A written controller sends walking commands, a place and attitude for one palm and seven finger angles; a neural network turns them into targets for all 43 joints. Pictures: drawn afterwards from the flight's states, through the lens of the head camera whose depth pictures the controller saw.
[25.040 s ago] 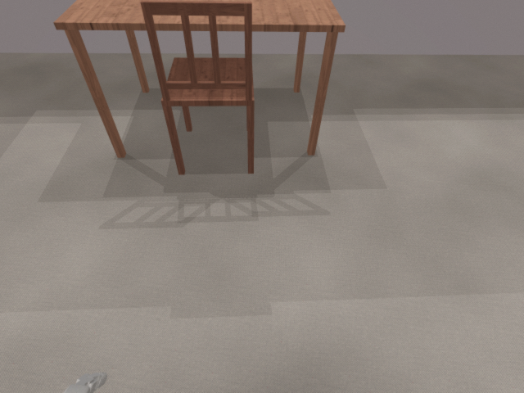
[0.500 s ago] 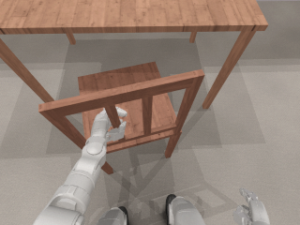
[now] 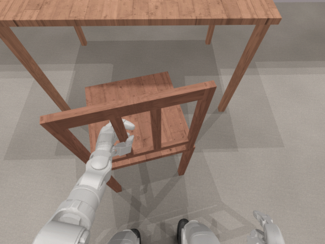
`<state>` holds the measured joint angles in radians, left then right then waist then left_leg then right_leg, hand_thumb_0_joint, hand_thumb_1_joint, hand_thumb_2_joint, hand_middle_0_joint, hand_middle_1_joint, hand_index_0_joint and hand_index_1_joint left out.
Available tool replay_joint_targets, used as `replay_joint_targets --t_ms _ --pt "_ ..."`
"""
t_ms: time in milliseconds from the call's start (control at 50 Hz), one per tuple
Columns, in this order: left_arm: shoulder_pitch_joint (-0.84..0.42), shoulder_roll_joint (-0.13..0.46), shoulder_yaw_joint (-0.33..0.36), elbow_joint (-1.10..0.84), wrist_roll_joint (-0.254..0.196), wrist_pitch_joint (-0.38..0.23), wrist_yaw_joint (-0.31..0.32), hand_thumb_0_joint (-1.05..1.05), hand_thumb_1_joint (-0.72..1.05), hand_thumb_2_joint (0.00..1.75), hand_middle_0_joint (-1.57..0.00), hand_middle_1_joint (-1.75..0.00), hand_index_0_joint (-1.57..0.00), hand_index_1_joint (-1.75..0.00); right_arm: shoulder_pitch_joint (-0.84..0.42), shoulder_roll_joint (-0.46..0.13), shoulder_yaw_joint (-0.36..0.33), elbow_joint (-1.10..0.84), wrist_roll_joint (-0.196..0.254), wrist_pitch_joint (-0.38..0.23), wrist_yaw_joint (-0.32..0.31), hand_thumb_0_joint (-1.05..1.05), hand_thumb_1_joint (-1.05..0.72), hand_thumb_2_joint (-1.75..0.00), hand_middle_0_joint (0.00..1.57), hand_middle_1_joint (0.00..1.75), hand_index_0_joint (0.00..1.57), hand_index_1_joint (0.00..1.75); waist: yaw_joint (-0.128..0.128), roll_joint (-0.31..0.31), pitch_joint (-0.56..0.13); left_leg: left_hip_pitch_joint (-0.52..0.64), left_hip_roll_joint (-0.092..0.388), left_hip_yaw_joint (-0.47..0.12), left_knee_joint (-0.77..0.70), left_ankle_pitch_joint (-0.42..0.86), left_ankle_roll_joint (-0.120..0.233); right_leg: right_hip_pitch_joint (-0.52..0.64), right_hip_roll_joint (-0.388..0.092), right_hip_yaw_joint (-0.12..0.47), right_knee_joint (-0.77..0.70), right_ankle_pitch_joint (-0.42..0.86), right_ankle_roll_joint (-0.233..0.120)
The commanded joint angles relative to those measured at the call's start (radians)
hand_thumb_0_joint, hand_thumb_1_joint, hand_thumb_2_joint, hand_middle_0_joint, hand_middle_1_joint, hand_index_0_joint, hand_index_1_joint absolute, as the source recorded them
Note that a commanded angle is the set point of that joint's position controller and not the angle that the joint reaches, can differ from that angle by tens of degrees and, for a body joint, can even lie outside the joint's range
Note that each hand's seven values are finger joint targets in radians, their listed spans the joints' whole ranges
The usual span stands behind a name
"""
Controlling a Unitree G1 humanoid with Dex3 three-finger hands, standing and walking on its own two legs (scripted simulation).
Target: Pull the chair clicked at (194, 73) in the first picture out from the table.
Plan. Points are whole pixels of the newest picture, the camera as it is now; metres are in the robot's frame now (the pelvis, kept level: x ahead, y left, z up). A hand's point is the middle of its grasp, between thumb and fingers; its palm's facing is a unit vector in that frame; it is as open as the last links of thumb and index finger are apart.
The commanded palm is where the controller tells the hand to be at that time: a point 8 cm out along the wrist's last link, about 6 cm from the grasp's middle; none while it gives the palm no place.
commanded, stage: step backward, pulling the chair out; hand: left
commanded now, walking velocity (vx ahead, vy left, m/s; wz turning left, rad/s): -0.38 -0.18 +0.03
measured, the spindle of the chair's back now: (123, 137) +0.39 +0.12 -0.09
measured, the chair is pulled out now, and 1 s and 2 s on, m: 0.35 0.59 0.60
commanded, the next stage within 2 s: stop walking, hand still on the chair in 0.56 s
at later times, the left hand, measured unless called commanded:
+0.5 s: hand (126, 194) +0.23 +0.09 -0.06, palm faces -0.04 -0.98 -0.18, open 5.6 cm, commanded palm +0.21 +0.15 -0.06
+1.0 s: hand out of the picture +0.12 +0.09 -0.06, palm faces +0.00 -0.98 -0.18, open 5.6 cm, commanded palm +0.11 +0.14 -0.04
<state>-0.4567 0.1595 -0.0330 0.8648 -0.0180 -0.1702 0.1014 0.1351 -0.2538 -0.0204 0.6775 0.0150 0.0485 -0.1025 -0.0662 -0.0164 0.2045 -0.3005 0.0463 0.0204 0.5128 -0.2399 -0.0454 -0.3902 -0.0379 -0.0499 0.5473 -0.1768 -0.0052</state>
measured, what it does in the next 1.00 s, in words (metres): walks backwards: left foot, then right foot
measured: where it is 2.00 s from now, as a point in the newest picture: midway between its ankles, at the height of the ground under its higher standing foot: outside the picture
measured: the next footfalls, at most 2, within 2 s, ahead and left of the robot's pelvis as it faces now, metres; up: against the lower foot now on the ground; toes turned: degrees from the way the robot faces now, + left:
left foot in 0.44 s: -0.13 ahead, +0.12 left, +0.00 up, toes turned +3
right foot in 0.64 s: -0.11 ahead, -0.15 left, +0.00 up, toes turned -1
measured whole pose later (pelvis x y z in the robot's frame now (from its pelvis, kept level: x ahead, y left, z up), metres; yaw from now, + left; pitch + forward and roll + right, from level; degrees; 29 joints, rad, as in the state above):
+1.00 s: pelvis -0.19 -0.04 +0.00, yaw +1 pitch -2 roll +0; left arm -0.29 0.13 -0.01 0.87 -0.04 -0.12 0.10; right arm 0.23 -0.27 -0.01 0.71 0.03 0.03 -0.11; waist -0.06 0.03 0.12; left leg -0.23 0.06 0.01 0.51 -0.24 -0.02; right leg -0.26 -0.01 -0.03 0.51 -0.22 0.00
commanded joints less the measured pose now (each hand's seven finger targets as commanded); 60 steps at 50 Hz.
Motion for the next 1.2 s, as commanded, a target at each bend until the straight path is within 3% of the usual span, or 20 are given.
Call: replay_joint_targets --t_ms 0,100,120,160,200,240,320,380,440,480,520,560,620,680,720,780,820,900,1040,1180 --pt "-0.131 0.077 0.008 -0.285 0.030 -0.091 -0.020 0.00 0.90 0.90 -0.50 -1.45 -0.50 -1.45 0.042 -0.102 -0.030 -0.113 -0.025 -0.028 0.029 0.00 -0.90 -0.90 0.20 0.30 0.20 0.30 0.032 0.358 -0.464 0.187 0.309 -0.200 -0.085 0.844 0.167 0.149 -0.009 0.037 0.140 -0.224 -0.012" --pt "-0.095 0.102 0.026 -0.297 0.028 -0.100 -0.021 0.00 0.90 0.90 -0.50 -1.45 -0.50 -1.45 0.070 -0.110 -0.044 -0.115 0.002 -0.043 0.037 0.00 -0.90 -0.90 0.20 0.30 0.20 0.30 0.022 0.185 -0.494 0.202 0.229 -0.132 0.087 0.680 0.101 0.292 -0.036 0.056 -0.135 0.221 -0.017" --pt "-0.126 0.126 0.028 -0.301 0.033 -0.111 -0.021 0.00 0.90 0.90 -0.50 -1.45 -0.50 -1.45 0.079 -0.095 -0.042 -0.112 0.006 -0.045 0.031 0.00 -0.90 -0.90 0.20 0.30 0.20 0.30 0.011 0.081 -0.513 0.154 0.162 -0.062 0.136 0.506 0.055 0.345 -0.101 0.093 -0.164 0.496 -0.028" --pt "-0.109 0.232 0.109 -0.236 0.019 -0.093 -0.006 0.00 0.90 0.90 -0.50 -1.45 -0.50 -1.45 0.049 -0.123 -0.061 -0.107 0.022 -0.049 0.005 0.00 -0.90 -0.90 0.20 0.30 0.20 0.30 0.027 -0.163 -0.536 -0.010 0.007 -0.024 0.353 -0.215 -0.002 0.326 -0.290 0.235 -0.172 0.695 -0.105" --pt "-0.122 0.189 0.091 -0.198 0.024 -0.079 -0.002 0.00 0.90 0.90 -0.50 -1.45 -0.50 -1.45 -0.006 -0.102 -0.039 -0.102 0.014 -0.055 0.002 0.00 -0.90 -0.90 0.20 0.30 0.20 0.30 0.056 -0.097 -0.512 -0.068 -0.002 -0.116 0.498 -0.286 0.011 0.285 -0.337 0.227 -0.179 0.552 -0.118" --pt "-0.109 0.207 0.109 -0.181 0.024 -0.066 0.008 0.00 0.90 0.90 -0.50 -1.45 -0.50 -1.45 -0.002 -0.095 -0.015 -0.069 0.003 -0.058 -0.002 0.00 -0.90 -0.90 0.20 0.30 0.20 0.30 0.052 -0.033 -0.499 -0.059 0.004 -0.116 0.378 -0.249 0.005 0.314 -0.308 0.175 -0.145 0.574 -0.130" --pt "-0.116 0.162 0.086 -0.129 0.001 -0.054 0.009 0.00 0.90 0.90 -0.50 -1.45 -0.50 -1.45 0.057 -0.097 -0.014 -0.054 0.015 -0.057 -0.013 0.00 -0.90 -0.90 0.20 0.30 0.20 0.30 0.058 -0.168 -0.523 -0.027 -0.013 -0.062 0.162 -0.218 0.007 0.375 -0.270 0.178 -0.155 0.491 -0.091" --pt "-0.141 0.133 0.040 -0.133 -0.006 -0.045 0.007 0.00 0.90 0.90 -0.50 -1.45 -0.50 -1.45 0.097 -0.116 -0.018 -0.047 0.016 -0.052 -0.022 0.00 -0.90 -0.90 0.20 0.30 0.20 0.30 0.040 -0.107 -0.518 0.066 0.029 -0.031 -0.066 -0.055 0.023 0.344 -0.243 0.159 -0.132 0.390 -0.058" --pt "-0.170 0.081 -0.011 -0.167 -0.009 -0.042 -0.002 0.00 0.90 0.90 -0.50 -1.45 -0.50 -1.45 0.083 -0.171 -0.038 -0.085 0.006 -0.035 -0.023 0.00 -0.90 -0.90 0.20 0.30 0.20 0.30 0.041 0.163 -0.456 0.136 0.239 -0.187 -0.157 0.419 0.119 0.196 -0.049 0.032 0.043 0.188 0.026" --pt "-0.247 0.051 -0.029 -0.250 -0.005 -0.054 -0.016 0.00 0.90 0.90 -0.50 -1.45 -0.50 -1.45 0.039 -0.111 -0.017 -0.107 -0.015 -0.034 -0.005 0.00 -0.90 -0.90 0.20 0.30 0.20 0.30 0.041 0.344 -0.444 0.113 0.302 -0.193 -0.154 0.605 0.156 0.141 -0.033 0.024 0.210 -0.137 0.012" --pt "-0.241 0.045 -0.012 -0.217 0.003 -0.052 -0.012 0.00 0.90 0.90 -0.50 -1.45 -0.50 -1.45 0.053 -0.108 -0.025 -0.090 -0.016 -0.043 0.011 0.00 -0.90 -0.90 0.20 0.30 0.20 0.30 0.051 0.304 -0.380 0.135 0.322 -0.186 -0.109 0.701 0.176 0.076 -0.013 0.042 0.239 -0.262 -0.003" --pt "-0.239 0.040 -0.013 -0.182 0.000 -0.053 -0.013 0.00 0.90 0.90 -0.50 -1.45 -0.50 -1.45 0.092 -0.120 -0.039 -0.072 -0.004 -0.049 0.024 0.00 -0.90 -0.90 0.20 0.30 0.20 0.30 0.046 0.187 -0.396 0.292 0.307 -0.177 0.012 0.869 0.150 0.076 -0.015 0.052 0.049 -0.130 -0.013" --pt "-0.265 0.081 0.004 -0.134 0.019 -0.081 -0.017 0.00 0.90 0.90 -0.50 -1.45 -0.50 -1.45 0.123 -0.126 -0.046 -0.050 0.010 -0.057 0.027 0.00 -0.90 -0.90 0.20 0.30 0.20 0.30 0.032 0.097 -0.493 0.306 0.209 -0.093 0.158 0.751 0.068 0.264 -0.051 0.050 -0.190 0.372 -0.027" --pt "-0.190 0.183 0.078 -0.241 0.006 -0.077 -0.013 0.00 0.90 0.90 -0.50 -1.45 -0.50 -1.45 0.085 -0.117 -0.044 -0.091 0.022 -0.055 0.001 0.00 -0.90 -0.90 0.20 0.30 0.20 0.30 0.026 -0.142 -0.543 0.029 0.058 -0.027 0.184 0.021 0.007 0.490 -0.230 0.184 -0.057 0.891 -0.113" --pt "-0.160 0.172 0.081 -0.218 -0.012 -0.046 -0.016 0.00 0.90 0.90 -0.50 -1.45 -0.50 -1.45 0.046 -0.095 -0.028 -0.118 0.032 -0.051 -0.003 0.00 -0.90 -0.90 0.20 0.30 0.20 0.30 0.043 -0.140 -0.527 0.009 0.041 -0.062 0.148 -0.139 0.023 0.441 -0.245 0.167 -0.064 0.693 -0.093" --pt "-0.152 0.181 0.093 -0.282 -0.012 -0.023 -0.001 0.00 0.90 0.90 -0.50 -1.45 -0.50 -1.45 0.033 -0.093 -0.010 -0.113 0.021 -0.057 -0.010 0.00 -0.90 -0.90 0.20 0.30 0.20 0.30 0.048 0.048 -0.507 0.141 0.077 -0.072 -0.055 0.115 0.059 0.313 -0.123 0.104 -0.063 0.157 -0.016" --pt "-0.159 0.153 0.078 -0.283 -0.015 -0.009 0.000 0.00 0.90 0.90 -0.50 -1.45 -0.50 -1.45 0.041 -0.098 -0.013 -0.117 0.018 -0.057 -0.009 0.00 -0.90 -0.90 0.20 0.30 0.20 0.30 0.058 0.028 -0.481 0.157 0.096 -0.083 -0.054 0.096 0.078 0.276 -0.078 0.117 -0.107 -0.015 0.008" --pt "-0.143 0.143 0.057 -0.208 -0.006 0.001 -0.002 0.00 0.90 0.90 -0.50 -1.45 -0.50 -1.45 0.046 -0.081 -0.007 -0.101 0.017 -0.053 -0.008 0.00 -0.90 -0.90 0.20 0.30 0.20 0.30 0.043 -0.021 -0.372 0.101 0.024 -0.027 -0.046 -0.124 0.069 0.205 -0.117 0.172 -0.242 -0.318 -0.008" --pt "-0.068 0.097 0.024 -0.189 -0.009 -0.007 -0.009 0.00 0.90 0.90 -0.50 -1.45 -0.50 -1.45 0.044 -0.082 -0.005 -0.085 0.012 -0.063 -0.018 0.00 -0.90 -0.90 0.20 0.30 0.20 0.30 0.042 0.021 -0.285 0.149 0.051 -0.066 -0.114 -0.062 0.078 0.123 -0.078 0.129 -0.237 -0.267 -0.010" --pt "0.013 0.067 0.001 -0.205 0.004 -0.013 -0.009 0.00 0.90 0.90 -0.50 -1.45 -0.50 -1.45 0.040 -0.087 -0.006 -0.087 0.008 -0.077 -0.017 0.00 -0.90 -0.90 0.20 0.30 0.20 0.30 0.059 0.045 -0.337 0.172 0.085 -0.076 -0.127 0.172 0.077 0.193 -0.049 0.094 -0.136 0.041 -0.007"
